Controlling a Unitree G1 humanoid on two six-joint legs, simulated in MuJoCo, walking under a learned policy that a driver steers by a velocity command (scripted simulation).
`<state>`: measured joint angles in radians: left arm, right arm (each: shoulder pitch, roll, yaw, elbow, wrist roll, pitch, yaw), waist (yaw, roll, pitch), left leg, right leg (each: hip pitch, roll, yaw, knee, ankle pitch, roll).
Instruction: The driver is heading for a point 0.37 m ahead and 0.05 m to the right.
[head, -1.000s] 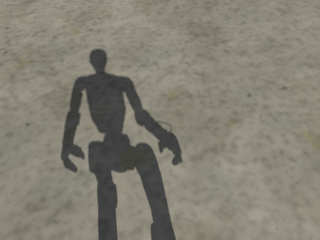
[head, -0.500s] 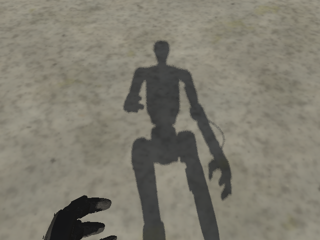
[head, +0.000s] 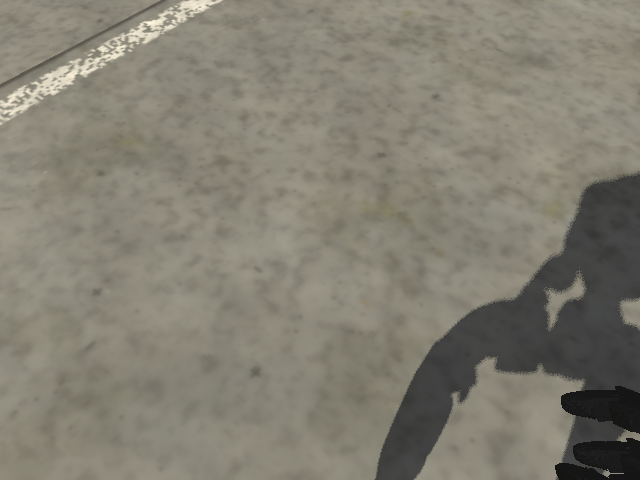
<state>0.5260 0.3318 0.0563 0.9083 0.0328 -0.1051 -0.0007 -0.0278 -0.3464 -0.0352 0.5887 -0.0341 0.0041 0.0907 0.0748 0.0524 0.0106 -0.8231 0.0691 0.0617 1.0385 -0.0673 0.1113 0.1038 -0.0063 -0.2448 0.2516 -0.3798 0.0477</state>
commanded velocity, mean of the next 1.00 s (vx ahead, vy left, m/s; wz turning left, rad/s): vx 0.37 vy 0.00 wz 0.21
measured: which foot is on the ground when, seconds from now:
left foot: up 0.00-0.12, down 0.14-0.56, up 0.58-0.84, down 0.86-1.00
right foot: down 0.00-0.14, up 0.16-0.52, down 0.54-1.00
